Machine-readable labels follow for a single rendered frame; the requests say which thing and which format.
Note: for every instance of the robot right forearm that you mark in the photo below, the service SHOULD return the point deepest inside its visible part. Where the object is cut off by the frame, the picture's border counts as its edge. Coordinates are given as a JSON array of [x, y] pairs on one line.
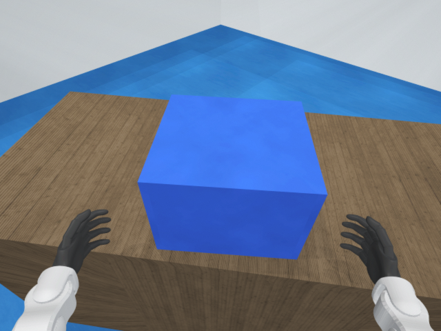
[[396, 306]]

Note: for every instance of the robot left hand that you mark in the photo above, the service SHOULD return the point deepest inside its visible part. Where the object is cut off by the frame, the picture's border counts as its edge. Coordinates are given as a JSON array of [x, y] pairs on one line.
[[76, 244]]

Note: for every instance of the carton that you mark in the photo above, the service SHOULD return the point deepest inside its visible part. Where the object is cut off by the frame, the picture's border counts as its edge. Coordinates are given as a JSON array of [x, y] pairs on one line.
[[232, 176]]

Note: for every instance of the robot right hand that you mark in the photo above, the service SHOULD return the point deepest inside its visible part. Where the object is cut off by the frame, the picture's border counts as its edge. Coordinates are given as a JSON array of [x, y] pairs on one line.
[[377, 250]]

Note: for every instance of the robot left forearm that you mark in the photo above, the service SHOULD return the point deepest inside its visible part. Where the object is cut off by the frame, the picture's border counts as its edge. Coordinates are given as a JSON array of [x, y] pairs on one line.
[[51, 302]]

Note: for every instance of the pedestal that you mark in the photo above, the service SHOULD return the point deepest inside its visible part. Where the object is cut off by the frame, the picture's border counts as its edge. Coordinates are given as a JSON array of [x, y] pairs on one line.
[[88, 152]]

